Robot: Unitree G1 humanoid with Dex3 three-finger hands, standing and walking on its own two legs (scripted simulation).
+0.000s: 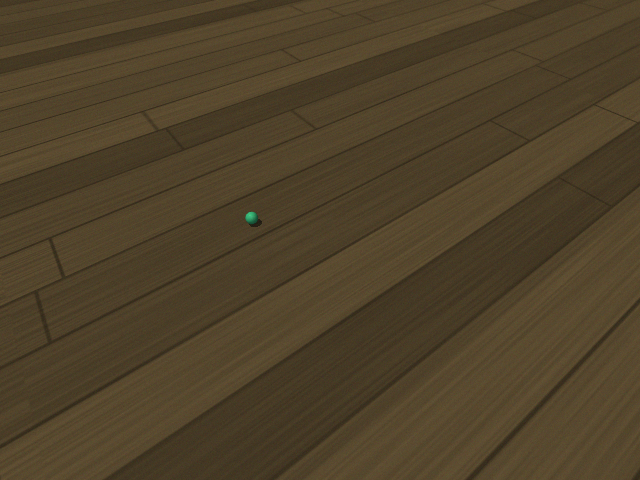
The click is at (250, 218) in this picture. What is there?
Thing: free ball
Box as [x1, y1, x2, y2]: [245, 212, 257, 223]
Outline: 248,212 245,216 246,221 249,223 254,223 257,220 257,215 254,212
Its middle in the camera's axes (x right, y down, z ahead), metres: -0.31 -0.08 +1.74
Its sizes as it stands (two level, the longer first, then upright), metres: 0.057 0.057 0.057
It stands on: the floor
